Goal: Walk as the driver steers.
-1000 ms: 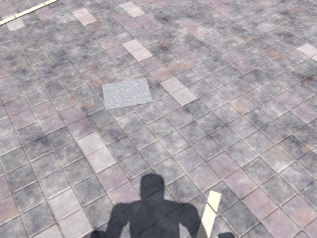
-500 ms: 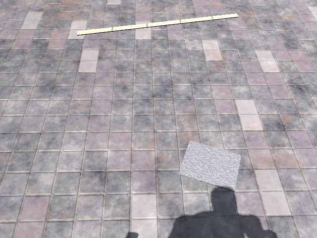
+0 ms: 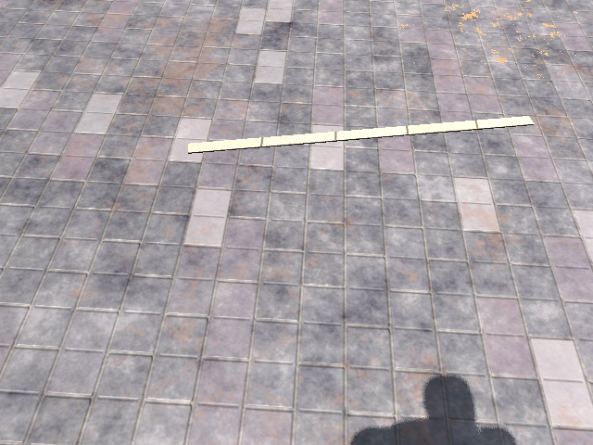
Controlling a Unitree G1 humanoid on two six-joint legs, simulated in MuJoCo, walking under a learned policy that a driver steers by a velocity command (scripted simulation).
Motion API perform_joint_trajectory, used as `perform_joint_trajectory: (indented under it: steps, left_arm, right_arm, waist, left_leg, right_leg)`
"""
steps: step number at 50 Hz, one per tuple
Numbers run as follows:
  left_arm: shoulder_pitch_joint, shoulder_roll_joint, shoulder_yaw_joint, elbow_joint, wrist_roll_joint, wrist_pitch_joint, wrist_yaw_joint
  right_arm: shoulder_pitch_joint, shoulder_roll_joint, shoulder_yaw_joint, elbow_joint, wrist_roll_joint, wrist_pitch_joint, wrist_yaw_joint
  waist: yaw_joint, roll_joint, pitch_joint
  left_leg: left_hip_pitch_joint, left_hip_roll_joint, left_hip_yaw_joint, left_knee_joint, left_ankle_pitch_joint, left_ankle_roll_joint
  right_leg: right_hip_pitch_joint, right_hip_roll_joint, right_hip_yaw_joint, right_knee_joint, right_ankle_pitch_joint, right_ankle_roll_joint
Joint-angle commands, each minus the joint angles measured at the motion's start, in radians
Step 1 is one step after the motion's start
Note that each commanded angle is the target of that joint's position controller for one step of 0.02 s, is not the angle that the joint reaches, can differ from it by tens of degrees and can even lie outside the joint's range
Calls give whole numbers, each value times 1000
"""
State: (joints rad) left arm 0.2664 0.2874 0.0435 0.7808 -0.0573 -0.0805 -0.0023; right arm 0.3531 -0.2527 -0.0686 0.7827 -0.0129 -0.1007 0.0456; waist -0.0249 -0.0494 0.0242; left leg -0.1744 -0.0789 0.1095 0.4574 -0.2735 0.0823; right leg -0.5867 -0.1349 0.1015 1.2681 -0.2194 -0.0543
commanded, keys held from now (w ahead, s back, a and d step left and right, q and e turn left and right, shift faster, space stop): w+e+shift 0.86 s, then q+shift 0.14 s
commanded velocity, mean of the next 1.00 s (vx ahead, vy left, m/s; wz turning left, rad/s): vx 0.96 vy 0.00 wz -0.78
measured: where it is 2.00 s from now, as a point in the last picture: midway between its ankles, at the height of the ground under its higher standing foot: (423, 240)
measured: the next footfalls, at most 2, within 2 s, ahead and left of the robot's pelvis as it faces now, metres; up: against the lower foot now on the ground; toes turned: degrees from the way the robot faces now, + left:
right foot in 0.28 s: +0.48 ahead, -0.11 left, +0.00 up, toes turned -15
left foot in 0.68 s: +0.90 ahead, -0.05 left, +0.00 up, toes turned -44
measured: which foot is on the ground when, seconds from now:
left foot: down 0.00-0.28, up 0.30-0.66, down 0.68-1.00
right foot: up 0.00-0.26, down 0.28-0.68, up 0.70-1.00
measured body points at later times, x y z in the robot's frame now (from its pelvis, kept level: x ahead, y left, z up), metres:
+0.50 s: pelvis +0.46 -0.07 +0.00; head +0.47 -0.07 +0.45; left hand +0.56 +0.17 -0.13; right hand +0.62 -0.36 -0.03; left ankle +0.64 +0.09 -0.65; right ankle +0.44 -0.10 -0.73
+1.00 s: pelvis +0.86 -0.20 +0.00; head +0.87 -0.23 +0.44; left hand +1.20 -0.27 -0.04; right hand +0.60 -0.33 -0.13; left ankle +0.87 -0.03 -0.73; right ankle +0.88 -0.42 -0.67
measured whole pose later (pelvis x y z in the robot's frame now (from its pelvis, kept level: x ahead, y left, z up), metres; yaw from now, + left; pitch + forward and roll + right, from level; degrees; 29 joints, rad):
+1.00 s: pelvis +0.86 -0.20 +0.00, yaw -50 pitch +1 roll +3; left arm 0.02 0.30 0.05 0.54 -0.01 -0.06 -0.05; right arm 0.50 -0.29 -0.07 0.88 0.01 -0.09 0.00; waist -0.13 -0.05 0.04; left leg 0.04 -0.02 0.10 0.32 -0.36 -0.02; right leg -0.76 -0.06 0.04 0.89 -0.08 -0.04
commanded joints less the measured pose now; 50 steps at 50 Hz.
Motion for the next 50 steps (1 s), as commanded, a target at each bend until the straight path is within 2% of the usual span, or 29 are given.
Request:
perform_joint_trajectory:
  steps: [1,5,9,11,12,13,14,15,16,17,18,19,20,22,25,27,31,32,33,34,35,36,37,39,40,42,44,47,50]
  left_arm:
    - [52,28,11,-23,4,36,-4]
    - [-104,32,6,-74,20,16,-24]
    - [-189,40,7,-119,19,-8,-74]
    - [-112,89,32,-129,1,-1,-83]
    - [25,136,54,-107,-3,19,-78]
    - [292,218,92,-43,1,47,-63]
    - [502,248,109,16,6,69,-37]
    - [449,200,83,46,47,74,-40]
    - [268,161,49,-36,81,35,-43]
    - [256,108,52,-85,69,24,-42]
    - [204,108,49,-86,66,5,-47]
    - [117,108,48,-112,63,-12,-51]
    - [51,126,51,-134,63,-18,-43]
    - [12,110,45,-151,52,-19,-24]
    - [42,100,45,-140,26,-12,12]
    - [74,122,57,-124,17,2,19]
    - [125,96,62,-98,2,17,25]
    - [116,92,64,-100,8,22,25]
    - [88,93,63,-113,21,24,19]
    - [40,49,44,-149,48,24,7]
    - [197,-95,4,-186,33,19,-1]
    - [219,-28,-9,-209,-27,14,4]
    - [109,55,8,-195,-19,23,13]
    - [-71,86,21,-229,41,25,4]
    - [-83,75,25,-247,36,28,-7]
    - [-78,48,24,-257,7,48,-20]
    - [-112,15,11,-279,15,58,-27]
    - [-173,-6,-9,-301,43,26,-34]
    - [-291,-5,-13,-311,60,-17,-66]
  right_arm:
    - [-95,-67,-17,-53,0,-41,-8]
    - [-60,-80,-11,-32,-12,-49,-40]
    - [-8,-161,-15,-16,-13,-31,-77]
    - [-6,-232,-31,-22,-14,0,-102]
    - [-53,-267,-43,-36,-9,16,-110]
    - [-146,-281,-47,-63,-8,20,-105]
    - [-255,-247,-41,-79,23,7,-80]
    - [-244,8,26,-131,7,-42,-41]
    - [-52,36,57,-199,49,-83,-18]
    - [-176,-84,43,-218,54,-104,-9]
    - [-230,-99,32,-242,58,-105,-10]
    - [-207,-91,35,-226,31,-90,-21]
    - [-184,-88,34,-215,10,-72,-30]
    - [-168,-125,19,-204,6,-42,-51]
    - [-365,-70,38,-277,-19,-35,-64]
    - [-443,-32,42,-307,0,-33,-59]
    - [-438,-116,-4,-313,59,-43,-51]
    - [-387,-143,-21,-300,63,-50,-50]
    - [-248,-179,-46,-271,64,-56,-51]
    - [-9,-209,-61,-232,60,-55,-57]
    - [118,-293,-67,-210,11,-48,-53]
    - [96,-290,-68,-198,7,-45,-33]
    - [21,-188,-52,-225,13,-34,-41]
    - [2,-155,-39,-181,0,-15,-48]
    - [-23,-139,-32,-160,-9,-16,-49]
    - [-39,-76,-13,-117,3,-21,-41]
    - [-33,-60,-4,-75,15,-22,-36]
    - [-67,-127,-8,-43,5,-19,-42]
    - [15,-215,-21,6,44,-17,-45]
  waist:
    - [48,84,73]
    - [9,52,128]
    - [2,60,106]
    - [77,156,5]
    - [165,207,-54]
    - [302,212,-146]
    - [417,90,-165]
    - [259,-367,-61]
    - [75,-362,-261]
    - [143,-113,-221]
    - [69,97,-72]
    - [3,188,-30]
    - [-32,187,16]
    - [-55,156,49]
    - [25,95,82]
    - [85,31,47]
    - [96,-59,-10]
    - [60,-74,-37]
    - [-27,-82,-118]
    - [-147,-58,-280]
    - [-68,344,-461]
    - [-52,560,-436]
    - [-94,371,-258]
    - [-100,78,-75]
    - [-62,93,-33]
    - [-25,145,-4]
    - [-2,118,46]
    - [36,79,103]
    - [-8,85,62]
  left_leg:
    - [-59,269,-152,-310,210,45]
    - [-41,197,48,-359,404,-19]
    - [146,215,137,-283,879,-102]
    - [246,252,138,-89,1326,-122]
    - [244,282,125,71,1523,-115]
    - [142,294,95,347,1565,-99]
    - [-46,178,112,812,1064,-99]
    - [-488,-62,11,1317,-287,-115]
    - [-715,-43,-258,1404,-324,-72]
    - [-698,-1,-278,1269,-207,-3]
    - [-688,36,-264,1112,-128,16]
    - [-606,84,-279,999,-80,5]
    - [-537,103,-288,936,-62,-26]
    - [-454,146,-273,776,-47,-81]
    - [-312,129,-195,403,179,-143]
    - [-172,72,-152,207,338,-167]
    - [-139,60,-233,23,317,-174]
    - [-97,61,-228,12,272,-155]
    - [38,69,-213,31,212,-126]
    - [347,174,-281,126,104,-84]
    - [703,428,-793,-10,-263,60]
    - [705,539,-1166,-168,-669,136]
    - [575,480,-1022,-190,-656,104]
    - [323,384,-659,-166,-226,47]
    - [232,358,-557,-173,-108,42]
    - [165,325,-412,-199,-2,27]
    - [97,318,-326,-219,170,43]
    - [-42,280,-188,-242,582,64]
    - [-53,261,-156,-288,655,66]
  right_leg:
    - [-132,-66,49,-24,128,19]
    - [-146,6,-69,-301,411,15]
    - [-50,114,-236,-539,475,-40]
    - [104,195,-315,-534,378,-60]
    - [239,220,-315,-494,268,-82]
    - [508,209,-246,-463,200,-131]
    - [755,142,-126,-599,289,-189]
    - [880,132,48,-570,351,-255]
    - [956,-56,638,-796,-244,-435]
    - [864,-79,755,-1008,-505,-383]
    - [665,-85,753,-1082,-545,-336]
    - [496,-64,716,-1070,-486,-325]
    - [347,-10,646,-1063,-388,-326]
    - [199,66,482,-1073,-228,-305]
    - [51,169,282,-1056,-21,-261]
    - [20,200,248,-1027,-49,-207]
    - [282,154,360,-887,-114,-152]
    - [336,141,369,-814,-26,-133]
    - [360,155,343,-659,139,-99]
    - [233,178,274,-363,166,-58]
    - [-75,283,167,14,-371,-17]
    - [-304,188,96,211,-315,-12]
    - [-371,137,59,270,-200,-3]
    - [-314,75,11,198,-105,-6]
    - [-274,40,23,147,-73,-9]
    - [-253,2,14,116,-78,-16]
    - [-270,-6,15,70,-63,-10]
    - [-152,67,-21,-246,52,17]
    - [116,134,-139,-582,305,12]
Over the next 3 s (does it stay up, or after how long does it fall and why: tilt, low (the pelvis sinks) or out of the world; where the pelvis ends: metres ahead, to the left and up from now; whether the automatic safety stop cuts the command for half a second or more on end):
stays up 1.47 0.02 -0.02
